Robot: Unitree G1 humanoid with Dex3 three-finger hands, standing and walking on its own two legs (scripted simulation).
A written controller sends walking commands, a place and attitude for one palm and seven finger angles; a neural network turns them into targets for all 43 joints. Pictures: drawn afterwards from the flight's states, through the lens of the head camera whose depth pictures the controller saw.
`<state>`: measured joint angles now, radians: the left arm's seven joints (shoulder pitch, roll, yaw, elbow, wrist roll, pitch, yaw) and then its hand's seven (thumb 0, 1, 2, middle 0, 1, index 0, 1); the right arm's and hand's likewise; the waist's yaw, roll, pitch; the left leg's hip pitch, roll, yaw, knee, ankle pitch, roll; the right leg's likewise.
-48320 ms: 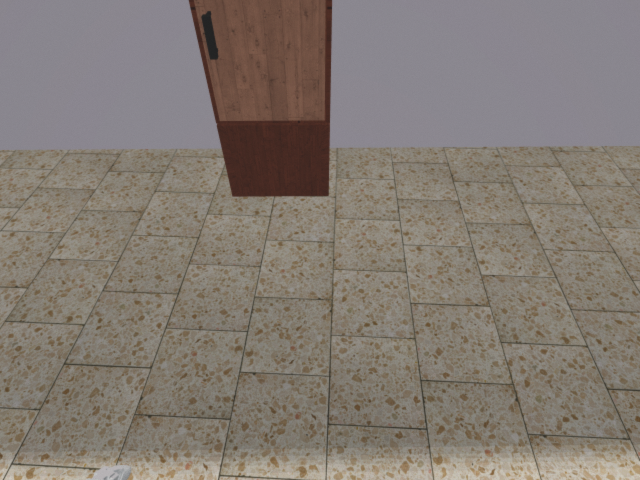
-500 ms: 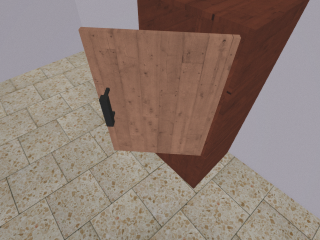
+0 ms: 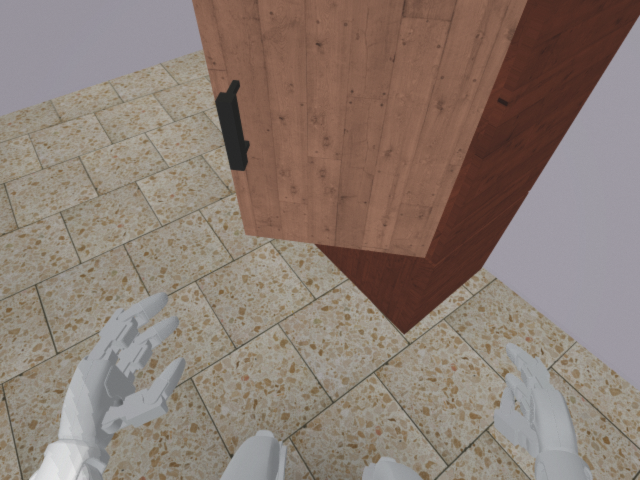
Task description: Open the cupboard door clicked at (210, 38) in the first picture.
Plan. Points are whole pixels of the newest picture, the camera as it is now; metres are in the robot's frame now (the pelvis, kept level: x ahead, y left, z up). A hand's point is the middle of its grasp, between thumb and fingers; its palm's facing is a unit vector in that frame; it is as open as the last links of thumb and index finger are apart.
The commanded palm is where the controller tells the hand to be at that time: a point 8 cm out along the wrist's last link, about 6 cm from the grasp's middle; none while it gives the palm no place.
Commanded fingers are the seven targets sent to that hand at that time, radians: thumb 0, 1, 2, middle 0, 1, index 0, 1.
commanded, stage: raise the hand with hooked fingers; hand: left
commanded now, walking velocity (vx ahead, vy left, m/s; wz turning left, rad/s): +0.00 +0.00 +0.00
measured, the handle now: (236, 126) +0.62 +0.20 +0.08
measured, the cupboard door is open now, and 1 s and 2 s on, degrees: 43 43 43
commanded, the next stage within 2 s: move the hooked fingers beside the handle in 1.62 s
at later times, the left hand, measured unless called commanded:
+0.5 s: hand (118, 323) +0.27 +0.26 +0.06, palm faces -0.04 -1.00 -0.05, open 11.9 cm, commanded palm +0.24 +0.31 +0.07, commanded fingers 0.00 -0.27 0.40 -0.28 -1.05 -0.28 -1.05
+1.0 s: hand (71, 284) +0.29 +0.31 +0.10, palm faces -0.02 -1.00 -0.06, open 13.9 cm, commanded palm +0.27 +0.36 +0.10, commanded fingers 0.00 -0.50 0.30 -0.30 -1.20 -0.30 -1.20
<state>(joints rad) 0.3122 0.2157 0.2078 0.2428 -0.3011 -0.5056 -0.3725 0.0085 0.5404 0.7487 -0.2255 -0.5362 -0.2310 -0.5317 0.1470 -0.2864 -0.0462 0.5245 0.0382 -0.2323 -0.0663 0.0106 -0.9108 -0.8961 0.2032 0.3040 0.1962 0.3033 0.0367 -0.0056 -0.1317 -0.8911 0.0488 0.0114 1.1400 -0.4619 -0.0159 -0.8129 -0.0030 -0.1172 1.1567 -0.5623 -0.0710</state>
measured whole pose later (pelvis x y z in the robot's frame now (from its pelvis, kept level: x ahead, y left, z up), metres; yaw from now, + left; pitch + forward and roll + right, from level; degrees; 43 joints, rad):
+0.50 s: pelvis +0.01 +0.04 +0.02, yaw -1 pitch +14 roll -2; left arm 0.19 0.30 0.30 0.23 -0.33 -0.40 -0.40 0.00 -0.04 0.50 -0.26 -0.91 -0.27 -0.91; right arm 0.29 -0.28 0.00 0.61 0.03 -0.24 -0.07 0.01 -0.91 -0.90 0.21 0.30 0.20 0.30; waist -0.02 0.03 -0.11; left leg -0.85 0.04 0.04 1.05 -0.44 0.04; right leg -0.76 -0.01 -0.09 1.02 -0.49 -0.01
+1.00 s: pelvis +0.02 +0.05 +0.03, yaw +0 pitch +11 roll -3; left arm 0.02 0.40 0.38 0.35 -0.34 -0.29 -0.50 -0.01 -0.48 0.31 -0.30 -1.19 -0.30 -1.19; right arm 0.26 -0.27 0.06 0.55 0.03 -0.21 -0.07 0.01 -0.91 -0.90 0.21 0.31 0.20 0.30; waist 0.01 0.03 -0.10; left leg -0.77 0.03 0.03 0.98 -0.42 0.05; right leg -0.65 -0.01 -0.10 0.92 -0.46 0.00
